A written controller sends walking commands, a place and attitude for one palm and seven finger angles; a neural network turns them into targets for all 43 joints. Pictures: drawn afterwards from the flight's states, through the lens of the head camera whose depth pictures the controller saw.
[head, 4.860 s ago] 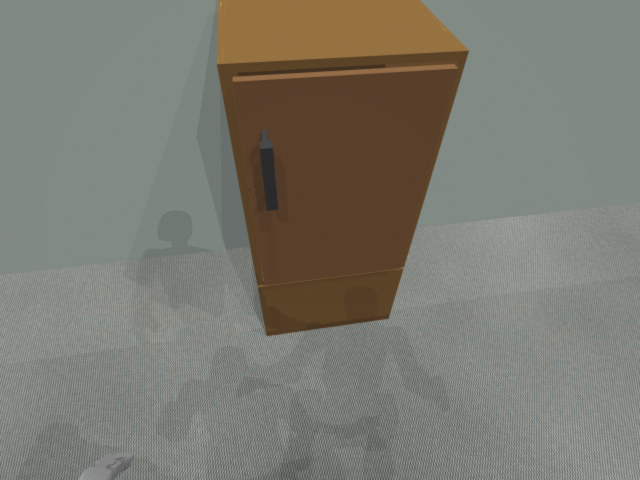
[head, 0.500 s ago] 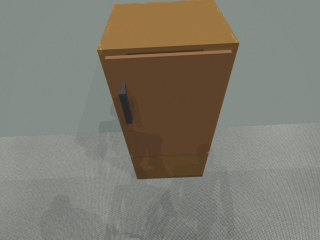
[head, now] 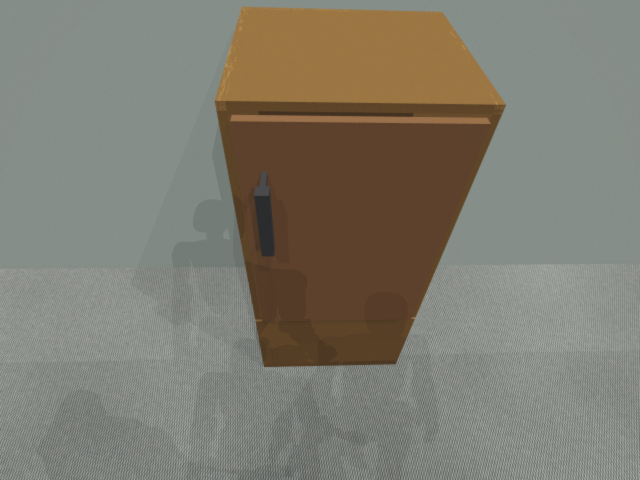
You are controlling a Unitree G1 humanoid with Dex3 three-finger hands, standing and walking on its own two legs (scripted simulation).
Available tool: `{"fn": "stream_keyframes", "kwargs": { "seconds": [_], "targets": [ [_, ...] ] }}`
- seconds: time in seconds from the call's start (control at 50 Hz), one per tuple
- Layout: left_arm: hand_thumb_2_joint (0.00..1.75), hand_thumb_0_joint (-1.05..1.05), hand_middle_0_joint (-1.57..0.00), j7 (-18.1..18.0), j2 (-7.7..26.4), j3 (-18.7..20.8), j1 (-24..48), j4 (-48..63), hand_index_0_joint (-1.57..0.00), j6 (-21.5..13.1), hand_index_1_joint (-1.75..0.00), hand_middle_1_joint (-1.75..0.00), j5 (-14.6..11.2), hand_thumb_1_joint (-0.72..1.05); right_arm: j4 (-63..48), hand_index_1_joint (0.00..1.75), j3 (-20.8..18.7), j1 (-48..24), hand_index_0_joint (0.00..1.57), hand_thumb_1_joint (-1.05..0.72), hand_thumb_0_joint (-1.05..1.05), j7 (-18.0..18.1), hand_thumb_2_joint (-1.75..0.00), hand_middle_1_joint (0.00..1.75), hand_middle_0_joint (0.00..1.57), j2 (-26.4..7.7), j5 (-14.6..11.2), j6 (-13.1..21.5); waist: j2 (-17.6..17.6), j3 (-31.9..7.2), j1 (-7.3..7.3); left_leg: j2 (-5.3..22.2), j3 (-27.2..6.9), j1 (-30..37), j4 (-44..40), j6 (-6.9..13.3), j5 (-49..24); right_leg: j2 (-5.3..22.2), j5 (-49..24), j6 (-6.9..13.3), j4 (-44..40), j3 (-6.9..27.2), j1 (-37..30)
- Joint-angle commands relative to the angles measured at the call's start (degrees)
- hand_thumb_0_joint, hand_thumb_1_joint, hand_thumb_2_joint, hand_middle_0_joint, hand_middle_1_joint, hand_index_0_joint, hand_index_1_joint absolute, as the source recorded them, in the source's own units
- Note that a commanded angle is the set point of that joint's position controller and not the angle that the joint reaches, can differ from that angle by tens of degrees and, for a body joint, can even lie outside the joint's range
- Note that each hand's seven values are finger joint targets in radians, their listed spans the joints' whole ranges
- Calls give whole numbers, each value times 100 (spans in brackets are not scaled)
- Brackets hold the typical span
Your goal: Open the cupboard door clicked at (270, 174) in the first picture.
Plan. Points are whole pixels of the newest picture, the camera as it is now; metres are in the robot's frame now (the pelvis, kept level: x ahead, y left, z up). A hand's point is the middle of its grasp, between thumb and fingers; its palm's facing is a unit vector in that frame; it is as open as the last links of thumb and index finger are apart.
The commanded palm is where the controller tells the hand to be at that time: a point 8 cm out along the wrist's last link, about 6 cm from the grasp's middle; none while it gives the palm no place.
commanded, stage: look again from close up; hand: left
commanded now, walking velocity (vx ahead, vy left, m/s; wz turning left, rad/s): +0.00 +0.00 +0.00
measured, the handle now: (266, 215) +0.53 +0.14 -0.01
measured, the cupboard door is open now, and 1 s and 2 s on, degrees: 0 0 0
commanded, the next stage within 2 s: raise the hand with hooked fingers in 0.58 s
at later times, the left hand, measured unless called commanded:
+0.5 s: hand out of the picture -0.01 +0.17 -0.17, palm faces -0.02 -0.97 -0.26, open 7.4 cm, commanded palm none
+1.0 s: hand (214, 430) +0.18 +0.14 -0.01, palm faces +0.12 -0.99 -0.03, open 8.0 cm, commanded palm +0.10 +0.21 -0.06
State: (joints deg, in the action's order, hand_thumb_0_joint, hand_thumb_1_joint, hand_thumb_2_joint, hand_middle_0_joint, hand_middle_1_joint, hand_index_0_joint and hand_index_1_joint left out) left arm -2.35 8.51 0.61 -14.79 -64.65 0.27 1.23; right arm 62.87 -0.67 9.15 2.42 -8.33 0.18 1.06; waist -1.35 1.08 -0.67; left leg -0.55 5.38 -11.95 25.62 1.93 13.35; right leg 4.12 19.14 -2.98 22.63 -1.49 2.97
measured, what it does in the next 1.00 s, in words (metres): lowers itself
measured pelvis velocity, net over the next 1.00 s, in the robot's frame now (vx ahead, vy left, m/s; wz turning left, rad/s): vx -0.05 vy -0.06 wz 0.03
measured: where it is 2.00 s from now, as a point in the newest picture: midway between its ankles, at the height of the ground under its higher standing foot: outside the picture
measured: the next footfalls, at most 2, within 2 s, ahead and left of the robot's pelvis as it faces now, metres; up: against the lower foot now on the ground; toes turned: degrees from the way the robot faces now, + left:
none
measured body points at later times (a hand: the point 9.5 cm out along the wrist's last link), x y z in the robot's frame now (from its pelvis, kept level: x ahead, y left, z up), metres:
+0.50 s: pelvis -0.02 -0.02 -0.01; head -0.01 -0.04 +0.44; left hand -0.01 +0.22 -0.15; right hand -0.02 -0.24 -0.18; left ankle +0.00 +0.09 -0.74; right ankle -0.08 -0.15 -0.74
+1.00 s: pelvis -0.05 -0.06 -0.05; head -0.01 -0.06 +0.39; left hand +0.17 +0.19 -0.01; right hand +0.16 -0.31 -0.12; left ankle +0.01 +0.09 -0.74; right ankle -0.08 -0.15 -0.74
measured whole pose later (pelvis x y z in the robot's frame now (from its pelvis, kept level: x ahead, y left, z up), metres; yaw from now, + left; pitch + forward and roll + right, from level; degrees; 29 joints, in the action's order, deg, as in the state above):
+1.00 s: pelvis -0.05 -0.06 -0.05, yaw +2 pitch +11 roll +1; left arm 12.2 9.9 10.2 -15.7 -13.2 -29.5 -13.3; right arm 38.2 -3.7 7.5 2.1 -14.3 -0.7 14.2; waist -1.2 -7.7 0.3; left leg 3.2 1.8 -42.0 51.0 -2.4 19.4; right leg 1.4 30.9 2.1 55.2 -3.6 34.9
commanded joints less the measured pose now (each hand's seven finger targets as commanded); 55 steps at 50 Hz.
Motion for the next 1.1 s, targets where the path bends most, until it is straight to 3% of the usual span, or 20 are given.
{"fn": "stream_keyframes", "kwargs": {
  "seconds": [0.0,0.04,0.06,0.12,0.2,0.32,0.5,0.64,0.66,0.68,0.7,0.72,0.74,0.76,0.8,0.86,0.9,0.92,0.98,1.08],
  "targets": [
    [90,0,-20,-8,532,78,-529,51,-20,-22,-30,-30,-24,90,-28,30,-100,490,20,-90,0,-2,-90,30,20,-618,35,15,103,117,16,745,-692,553,-468,-23,-2001,304,-1377,212,-333,74,533],
    [90,0,-20,-3,547,74,-506,75,-20,-15,-30,-30,-25,90,-12,30,-85,523,20,-90,0,-11,-90,30,20,-614,34,11,52,192,9,730,-717,462,-547,-23,-1786,309,-1278,220,-396,80,498],
    [90,0,-20,-226,614,-35,-640,224,-20,-204,-30,-30,93,90,-445,30,-89,490,20,-90,0,-120,-90,30,20,-1037,23,66,278,614,54,739,-673,177,450,-135,-2856,247,-1740,267,-191,372,1212],
    [90,0,-20,-82,834,42,-325,578,-20,-168,-30,-30,16,90,-562,30,-69,711,20,-90,0,-174,-90,30,20,-835,120,20,1032,248,95,695,-789,-318,-44,13,-655,76,-110,518,279,93,969],
    [90,0,-20,-5,741,7,-430,578,-20,-145,-30,-30,-33,90,-729,30,-73,747,20,-90,0,-147,-90,30,20,-913,96,29,565,-188,72,762,-904,-156,-88,160,-476,-50,-11,498,481,29,944],
    [90,0,-20,2,822,4,-275,595,-20,-141,-30,-30,-33,90,-635,30,-47,853,20,-90,0,-142,-90,30,20,-858,69,40,-182,125,94,654,-657,-221,-10,84,-543,83,-289,451,280,211,1096],
    [90,0,-20,4,862,-16,-400,524,-20,-119,-30,-30,-42,90,-394,30,-20,857,20,-90,0,-140,-90,30,20,-732,60,15,-174,369,78,615,-466,-137,-64,-7,-350,158,-211,463,42,380,1367],
    [90,0,-20,11,901,23,-460,481,-20,-159,-30,-30,-30,90,-308,30,-34,766,20,-90,0,-109,-90,30,20,-746,53,59,59,119,45,660,-409,63,31,-24,-908,167,-1062,471,100,406,1129],
    [90,0,-20,-188,732,16,-875,373,-20,-226,-30,-30,22,90,-691,30,-54,311,20,-90,0,-153,-90,30,20,-843,15,32,-500,544,-95,728,-419,-496,1128,-179,-843,448,-2825,353,-263,889,1285],
    [89,0,-20,-252,2188,836,3346,9316,-20,-1520,-32,-32,-1031,88,-2500,30,-271,555,20,-90,0,115,-90,30,20,-1675,-234,924,730,-2562,639,64,-317,1176,363,64,-1733,-98,-2946,499,597,161,899],
    [88,0,-20,-519,1867,902,594,7785,-20,-1298,-33,-33,-597,85,-2116,30,-66,171,20,-90,0,334,-90,30,20,-1109,-175,1457,1930,-2585,-30,301,-286,1934,135,104,-2497,-341,-2036,563,1050,-40,1027],
    [87,0,-21,-811,1389,667,330,7413,-21,-1061,-34,-34,-754,83,-1796,30,-165,115,20,-90,0,378,-90,30,20,-1109,-221,1565,1722,-2061,114,328,-320,1240,239,-96,-2123,-346,-1150,498,979,-297,1299],
    [86,0,-21,-743,-161,-210,-1443,5911,-21,-440,-36,-36,-792,81,-1737,30,-153,231,20,-90,0,300,-90,30,20,-898,-318,1553,1367,-1143,245,362,-383,823,260,1,-1748,-307,-1033,427,993,-386,1725],
    [85,0,-21,-626,60,-58,-355,7124,-21,-565,-37,-37,-1040,78,-2196,30,-204,157,20,-90,0,279,-90,30,20,-1061,-349,1584,1137,-574,247,289,-517,274,355,-63,-1363,-267,-1161,378,862,-450,1773],
    [83,0,-21,-416,505,506,-486,6619,-21,-1108,-40,-40,-911,74,-2350,30,-359,136,20,-90,0,322,-90,30,20,-1204,-154,1606,-108,-185,440,144,-468,-454,875,-43,-783,-375,-801,310,826,-496,2558],
    [80,0,-22,386,121,804,-1566,4995,-22,-2149,-45,-45,-1113,67,-2695,30,-447,-93,20,-90,0,152,-90,30,20,-1161,-23,1525,-1709,-50,14,72,-550,-1990,1738,-147,-269,-439,-566,236,1720,-447,3485],
    [78,0,-22,1141,249,1104,-1898,4960,-22,-2959,-48,-48,-1420,62,-2943,30,-538,-275,20,-90,0,35,-90,30,20,-1192,1,1539,-1888,-662,-276,33,-508,-2650,2248,-201,-152,-367,-954,204,2302,-200,3422],
    [77,0,-22,1592,468,1396,-2102,4769,-22,-3230,-50,-50,-1560,60,-3118,30,-576,-284,20,-90,0,-53,-90,30,20,-1199,-86,1529,-1299,-916,-455,-13,-457,-2738,2468,-257,-317,-293,-1402,261,2578,-19,3216],
    [74,0,-23,2378,978,1818,-1413,5246,-23,-3468,-54,-54,-1848,53,-3630,30,-587,-386,20,-90,0,-93,-90,30,20,-1267,-139,1494,-100,-1842,-416,-115,-222,-3003,3043,-223,-272,-147,-1589,263,2896,371,3057],
    [69,0,-24,2065,1340,2038,261,7318,-24,-3512,-62,-62,-1978,41,-3851,30,-517,-112,20,-90,0,52,-90,30,20,-1086,-75,1385,707,-2375,-18,95,-341,-2834,3557,-62,-104,-228,-848,188,2914,682,3629]
  ]
}}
